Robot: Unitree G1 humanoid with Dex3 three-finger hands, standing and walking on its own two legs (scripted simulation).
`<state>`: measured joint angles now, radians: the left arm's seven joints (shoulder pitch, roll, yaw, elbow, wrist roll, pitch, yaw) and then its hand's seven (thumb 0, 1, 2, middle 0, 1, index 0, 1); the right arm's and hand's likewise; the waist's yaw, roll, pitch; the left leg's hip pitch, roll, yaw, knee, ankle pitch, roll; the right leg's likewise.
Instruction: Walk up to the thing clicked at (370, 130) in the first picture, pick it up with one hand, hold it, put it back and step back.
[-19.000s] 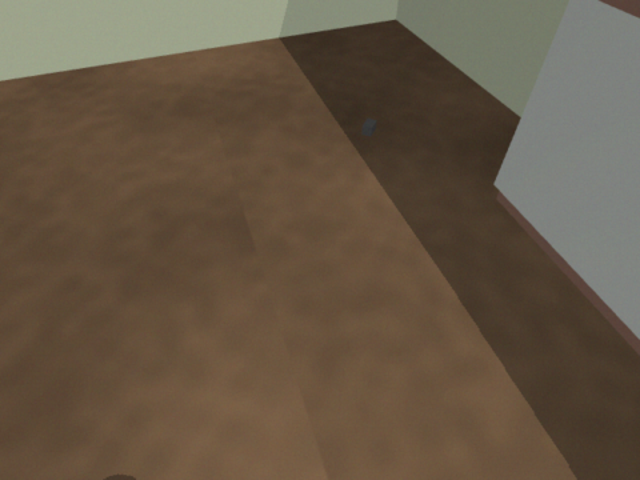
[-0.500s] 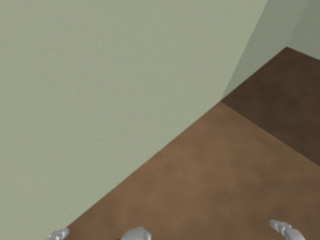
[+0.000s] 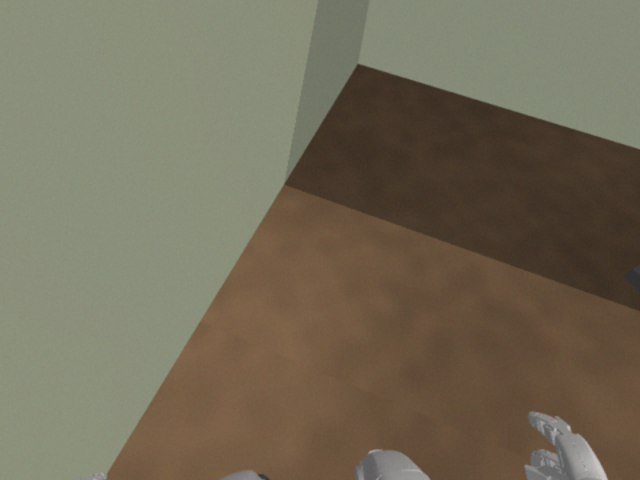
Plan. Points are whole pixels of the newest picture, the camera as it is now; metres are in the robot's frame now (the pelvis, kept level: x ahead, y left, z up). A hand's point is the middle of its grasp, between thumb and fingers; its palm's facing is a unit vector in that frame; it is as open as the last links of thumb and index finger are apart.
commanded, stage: walk up
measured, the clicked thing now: out of the picture +0.81 -1.31 -0.75
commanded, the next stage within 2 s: none
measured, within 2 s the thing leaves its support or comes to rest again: neither
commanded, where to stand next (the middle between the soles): +0.04 -0.08 m, yaw -67 degrees
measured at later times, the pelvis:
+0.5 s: pelvis +0.00 -0.02 -0.01, yaw -26 degrees
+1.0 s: pelvis +0.00 -0.04 -0.02, yaw -45 degrees
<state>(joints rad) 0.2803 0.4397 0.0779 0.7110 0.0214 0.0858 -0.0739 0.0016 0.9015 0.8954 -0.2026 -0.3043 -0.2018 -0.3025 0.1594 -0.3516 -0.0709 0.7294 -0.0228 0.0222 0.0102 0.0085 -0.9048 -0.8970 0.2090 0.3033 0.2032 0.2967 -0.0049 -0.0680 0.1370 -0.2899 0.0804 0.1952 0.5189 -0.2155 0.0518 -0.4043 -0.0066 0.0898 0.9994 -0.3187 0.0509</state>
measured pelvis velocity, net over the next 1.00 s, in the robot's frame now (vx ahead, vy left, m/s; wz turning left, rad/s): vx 0.00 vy -0.04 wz -0.79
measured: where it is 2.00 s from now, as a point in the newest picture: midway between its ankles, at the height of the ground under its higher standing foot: outside the picture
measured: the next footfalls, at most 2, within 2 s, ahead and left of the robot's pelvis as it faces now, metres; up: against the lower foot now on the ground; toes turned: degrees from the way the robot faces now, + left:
right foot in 0.22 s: +0.02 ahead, -0.15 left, +0.00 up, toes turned -17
left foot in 0.56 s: +0.12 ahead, +0.04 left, +0.00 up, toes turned -29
